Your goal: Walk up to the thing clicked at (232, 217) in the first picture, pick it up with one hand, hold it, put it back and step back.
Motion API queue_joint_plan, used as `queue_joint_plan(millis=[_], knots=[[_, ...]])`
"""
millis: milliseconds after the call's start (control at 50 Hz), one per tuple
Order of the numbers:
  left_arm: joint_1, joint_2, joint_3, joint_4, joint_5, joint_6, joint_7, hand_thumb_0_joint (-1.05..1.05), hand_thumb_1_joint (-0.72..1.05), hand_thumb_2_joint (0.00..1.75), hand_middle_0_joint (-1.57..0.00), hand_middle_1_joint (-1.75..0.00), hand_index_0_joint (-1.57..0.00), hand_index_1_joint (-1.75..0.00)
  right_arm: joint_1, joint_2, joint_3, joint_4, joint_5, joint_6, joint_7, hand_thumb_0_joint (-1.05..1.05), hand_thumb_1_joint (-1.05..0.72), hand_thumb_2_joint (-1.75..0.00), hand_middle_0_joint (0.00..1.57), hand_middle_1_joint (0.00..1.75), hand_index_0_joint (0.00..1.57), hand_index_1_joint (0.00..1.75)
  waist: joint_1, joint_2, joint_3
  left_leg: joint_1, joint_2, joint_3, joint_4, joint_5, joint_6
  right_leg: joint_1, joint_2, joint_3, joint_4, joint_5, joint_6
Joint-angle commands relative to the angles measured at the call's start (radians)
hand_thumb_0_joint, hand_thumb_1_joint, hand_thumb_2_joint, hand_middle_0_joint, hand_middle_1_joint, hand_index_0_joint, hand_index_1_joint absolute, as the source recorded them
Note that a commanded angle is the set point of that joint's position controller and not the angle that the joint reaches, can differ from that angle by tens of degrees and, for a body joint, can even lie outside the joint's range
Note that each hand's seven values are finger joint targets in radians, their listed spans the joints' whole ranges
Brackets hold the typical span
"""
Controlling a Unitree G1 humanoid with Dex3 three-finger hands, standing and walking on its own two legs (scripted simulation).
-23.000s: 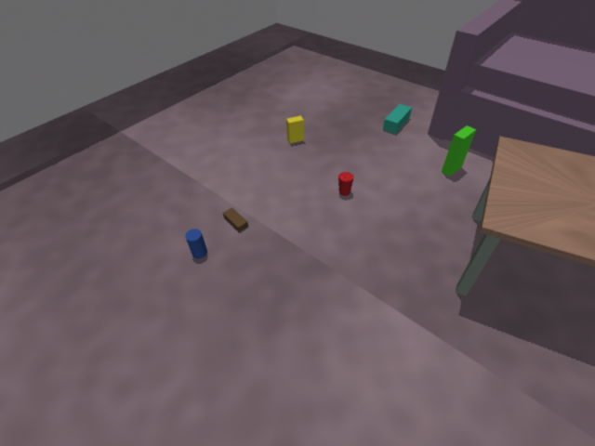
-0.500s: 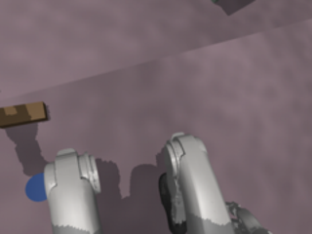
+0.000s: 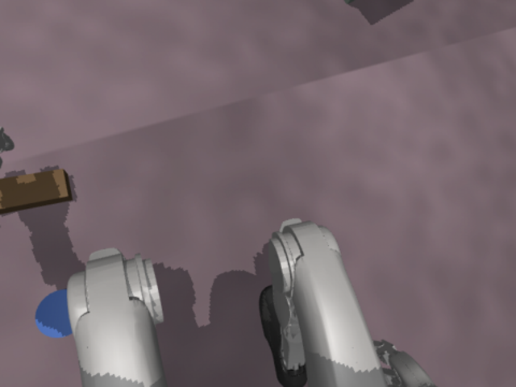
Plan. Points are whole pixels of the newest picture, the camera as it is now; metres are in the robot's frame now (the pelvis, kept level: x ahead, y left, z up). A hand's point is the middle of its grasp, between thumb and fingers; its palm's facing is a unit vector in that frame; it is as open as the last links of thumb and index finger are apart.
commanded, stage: approach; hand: left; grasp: from above
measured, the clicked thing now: (29, 191) +0.45 +0.34 -0.29
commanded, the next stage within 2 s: close in in 0.36 s
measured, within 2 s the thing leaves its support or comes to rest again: neither
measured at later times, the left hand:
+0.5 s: hand out of the picture +0.42 +0.35 -0.17, palm faces -0.48 -0.12 -0.87, open 13.5 cm
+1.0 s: hand (20, 191) +0.43 +0.33 -0.23, palm faces -0.43 -0.11 -0.90, open 14.2 cm
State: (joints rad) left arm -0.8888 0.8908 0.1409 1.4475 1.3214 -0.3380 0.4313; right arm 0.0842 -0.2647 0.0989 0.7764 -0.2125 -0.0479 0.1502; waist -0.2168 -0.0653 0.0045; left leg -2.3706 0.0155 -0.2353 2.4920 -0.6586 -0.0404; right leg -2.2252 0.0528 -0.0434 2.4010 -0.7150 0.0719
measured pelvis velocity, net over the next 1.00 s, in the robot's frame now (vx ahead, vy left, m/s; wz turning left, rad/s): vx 0.00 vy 0.00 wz -0.04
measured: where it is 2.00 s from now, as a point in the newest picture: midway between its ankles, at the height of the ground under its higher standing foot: (218, 371)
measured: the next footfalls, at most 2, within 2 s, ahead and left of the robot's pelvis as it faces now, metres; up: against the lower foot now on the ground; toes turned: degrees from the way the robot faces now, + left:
none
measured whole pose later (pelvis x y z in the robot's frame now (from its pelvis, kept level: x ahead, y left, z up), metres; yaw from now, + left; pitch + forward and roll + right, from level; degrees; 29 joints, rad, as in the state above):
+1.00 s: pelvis +0.00 +0.00 -0.01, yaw -2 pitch +27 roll -12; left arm -0.97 0.97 0.17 1.68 1.37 -0.30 0.60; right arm 0.05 -0.30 0.20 0.74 -0.28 -0.13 0.19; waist -0.31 -0.12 0.09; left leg -2.38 0.02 -0.28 2.55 -0.67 -0.04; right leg -2.23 0.08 -0.07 2.43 -0.70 0.07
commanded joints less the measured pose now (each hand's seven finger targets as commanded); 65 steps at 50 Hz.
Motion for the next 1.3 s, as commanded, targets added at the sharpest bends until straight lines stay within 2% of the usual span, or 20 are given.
queue_joint_plan(millis=[0,40,140,220,280,320,340,440,540,620,760,840,940,1040,1080,1120,1160,1180,1240,1280], knots=[[-0.349,0.209,0.017,-0.177,-0.023,0.028,0.07,0.0,-0.37,0.87,-0.21,-0.87,-0.22,-0.86,0.202,-0.286,-0.094,-0.012,0.017,-0.01,-0.008,0.0,-0.89,-0.89,0.2,0.3,0.2,0.3,-0.037,0.442,-0.683,0.621,0.009,0.152,-0.27,0.148,0.043,0.209,0.014,-0.157,-0.247,0.253,-0.091],[-0.33,0.211,0.033,-0.157,-0.028,0.064,0.082,0.0,-0.37,0.87,-0.21,-0.88,-0.22,-0.87,0.199,-0.282,-0.09,-0.018,0.023,-0.012,-0.006,0.0,-0.89,-0.89,0.2,0.3,0.2,0.3,-0.016,0.45,-0.687,0.624,0.007,0.161,-0.282,0.161,0.042,0.212,0.01,-0.154,-0.243,0.261,-0.093],[-0.29,0.204,0.036,-0.031,-0.026,0.144,0.072,0.0,-0.41,0.89,-0.18,-0.9,-0.19,-0.89,0.188,-0.276,-0.075,-0.04,0.034,-0.014,0.002,0.0,-0.89,-0.89,0.2,0.3,0.2,0.3,-0.023,0.38,-0.636,0.56,0.003,0.167,-0.274,0.154,0.057,0.22,0.014,-0.144,-0.252,0.262,-0.095],[-0.278,0.266,0.051,-0.018,-0.052,0.16,0.044,0.0,-0.41,0.89,-0.19,-0.89,-0.2,-0.89,0.18,-0.282,-0.056,-0.06,0.041,-0.023,0.005,0.0,-0.89,-0.89,0.2,0.3,0.2,0.3,-0.021,0.323,-0.624,0.493,-0.001,0.174,-0.254,0.137,0.073,0.277,0.016,-0.127,-0.266,0.254,-0.086],[-0.259,0.301,0.069,-0.025,-0.083,0.143,0.02,0.0,-0.43,0.9,-0.19,-0.89,-0.19,-0.89,0.174,-0.284,-0.048,-0.074,0.042,-0.026,0.003,0.0,-0.89,-0.89,0.2,0.3,0.2,0.3,-0.016,0.29,-0.623,0.456,-0.002,0.171,-0.256,0.099,0.078,0.309,0.018,-0.124,-0.278,0.209,-0.084],[-0.253,0.3,0.055,-0.045,-0.088,0.122,-0.005,0.0,-0.45,0.91,-0.18,-0.9,-0.17,-0.9,0.177,-0.287,-0.047,-0.079,0.042,-0.031,0.002,0.0,-0.89,-0.89,0.2,0.3,0.2,0.3,-0.022,0.312,-0.6,0.464,-0.004,0.168,-0.263,0.079,0.074,0.296,0.018,-0.128,-0.275,0.181,-0.089],[-0.236,0.307,0.066,-0.052,-0.098,0.109,-0.011,0.0,-0.45,0.91,-0.18,-0.9,-0.18,-0.91,0.17,-0.285,-0.045,-0.072,0.041,-0.027,0.0,0.0,-0.89,-0.89,0.2,0.3,0.2,0.3,-0.008,0.311,-0.617,0.472,-0.003,0.166,-0.268,0.077,0.069,0.309,0.022,-0.132,-0.274,0.177,-0.091],[-0.301,0.296,0.061,-0.158,-0.098,0.035,-0.031,0.0,-0.47,0.94,-0.18,-0.89,-0.17,-0.91,0.21,-0.289,-0.058,-0.048,0.03,-0.022,-0.005,0.0,-0.9,-0.89,0.2,0.3,0.2,0.3,-0.038,0.36,-0.65,0.533,0.002,0.158,-0.241,0.12,0.057,0.31,0.017,-0.139,-0.269,0.226,-0.087],[-0.302,0.243,0.024,-0.109,-0.078,-0.015,-0.004,0.0,-0.55,0.99,-0.11,-0.95,-0.1,-0.96,0.222,-0.294,-0.058,-0.027,0.019,-0.013,-0.005,0.0,-0.9,-0.9,0.2,0.3,0.2,0.3,-0.065,0.351,-0.611,0.536,0.007,0.142,-0.227,0.123,0.051,0.269,0.019,-0.159,-0.262,0.229,-0.085],[-0.298,0.283,0.051,-0.07,-0.035,-0.034,0.049,0.0,-0.52,1.04,-0.11,-0.99,-0.11,-0.99,0.206,-0.3,-0.046,-0.021,0.004,-0.008,-0.002,0.0,-0.89,-0.89,0.2,0.3,0.2,0.3,-0.044,0.407,-0.626,0.591,0.008,0.137,-0.237,0.165,0.043,0.253,0.018,-0.175,-0.226,0.255,-0.091],[-0.316,0.297,0.053,0.085,0.027,-0.01,0.146,0.0,-0.55,1.06,-0.08,-0.97,-0.05,-0.99,0.174,-0.312,-0.011,-0.022,-0.035,-0.019,0.009,0.0,-0.89,-0.9,0.2,0.3,0.2,0.3,-0.087,0.38,-0.541,0.549,0.012,0.13,-0.222,0.153,0.048,0.223,0.026,-0.191,-0.208,0.258,-0.085],[-0.349,0.318,0.046,0.111,0.039,0.013,0.189,0.0,-0.56,1.04,-0.07,-0.96,-0.05,-0.98,0.141,-0.326,0.002,-0.03,-0.053,-0.048,0.018,0.0,-0.89,-0.9,0.2,0.3,0.2,0.3,-0.099,0.421,-0.536,0.567,0.016,0.127,-0.214,0.125,0.044,0.206,0.029,-0.196,-0.19,0.235,-0.087],[-0.34,0.347,0.042,0.125,0.031,0.049,0.22,0.0,-0.57,1.02,-0.06,-0.96,-0.04,-0.98,0.124,-0.338,0.02,-0.035,-0.07,-0.086,0.032,0.0,-0.89,-0.9,0.2,0.3,0.2,0.3,-0.105,0.435,-0.543,0.554,0.019,0.127,-0.192,0.122,0.045,0.226,0.037,-0.195,-0.181,0.241,-0.083],[-0.315,0.364,0.059,0.13,-0.008,0.069,0.225,0.0,-0.58,1.01,-0.06,-0.96,-0.04,-0.98,0.107,-0.344,0.032,-0.035,-0.08,-0.114,0.044,0.0,-0.89,-0.9,0.2,0.3,0.2,0.3,-0.099,0.44,-0.557,0.533,0.025,0.118,-0.177,0.136,0.043,0.258,0.047,-0.202,-0.178,0.262,-0.081],[-0.276,0.418,0.102,0.142,-0.012,0.076,0.22,0.0,-0.58,1.01,-0.06,-0.96,-0.04,-0.98,0.118,-0.355,0.032,-0.036,-0.079,-0.114,0.045,0.0,-0.89,-0.9,0.2,0.3,0.2,0.3,-0.089,0.437,-0.553,0.523,0.024,0.115,-0.176,0.146,0.044,0.272,0.046,-0.201,-0.17,0.269,-0.083],[-0.276,0.365,0.07,0.13,-0.023,0.073,0.205,0.0,-0.57,1.0,-0.06,-0.97,-0.04,-0.99,0.104,-0.345,0.037,-0.047,-0.086,-0.119,0.049,0.0,-0.89,-0.9,0.2,0.3,0.2,0.3,-0.094,0.445,-0.551,0.531,0.025,0.113,-0.176,0.147,0.042,0.272,0.048,-0.206,-0.167,0.272,-0.083],[-0.284,0.376,0.068,0.133,-0.037,0.07,0.189,0.0,-0.58,1.0,-0.06,-0.97,-0.04,-0.98,0.12,-0.358,0.035,-0.042,-0.087,-0.127,0.057,0.0,-0.9,-0.9,0.2,0.3,0.2,0.3,-0.115,0.425,-0.529,0.521,0.027,0.107,-0.157,0.15,0.045,0.27,0.046,-0.211,-0.16,0.28,-0.077],[-0.266,0.406,0.091,0.133,-0.035,0.068,0.186,0.0,-0.58,1.01,-0.06,-0.96,-0.04,-0.98,0.137,-0.363,0.038,-0.036,-0.089,-0.126,0.057,0.0,-0.89,-0.9,0.2,0.3,0.2,0.3,-0.112,0.419,-0.532,0.515,0.027,0.106,-0.155,0.159,0.048,0.29,0.048,-0.207,-0.166,0.291,-0.076],[-0.257,0.403,0.091,0.129,-0.04,0.046,0.175,0.0,-0.6,1.03,-0.07,-0.94,-0.03,-0.98,0.137,-0.359,0.045,-0.041,-0.09,-0.125,0.061,0.0,-0.9,-0.9,0.2,0.3,0.2,0.3,-0.115,0.408,-0.522,0.516,0.031,0.096,-0.153,0.175,0.045,0.295,0.047,-0.218,-0.163,0.3,-0.074],[-0.26,0.372,0.059,0.125,-0.044,0.035,0.165,0.0,-0.6,1.03,-0.06,-0.95,-0.03,-0.98,0.13,-0.362,0.041,-0.047,-0.088,-0.125,0.064,0.0,-0.9,-0.9,0.2,0.3,0.2,0.3,-0.12,0.425,-0.514,0.525,0.031,0.097,-0.149,0.172,0.043,0.293,0.048,-0.215,-0.159,0.3,-0.075]])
